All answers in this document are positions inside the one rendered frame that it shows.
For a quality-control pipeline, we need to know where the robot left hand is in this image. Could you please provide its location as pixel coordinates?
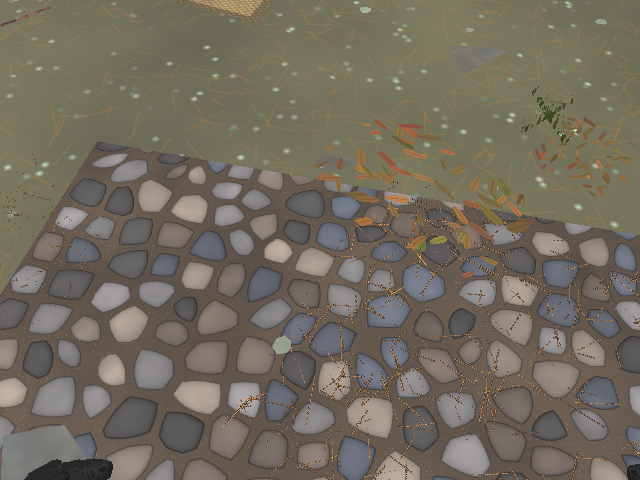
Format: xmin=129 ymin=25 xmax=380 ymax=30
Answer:
xmin=24 ymin=459 xmax=113 ymax=480

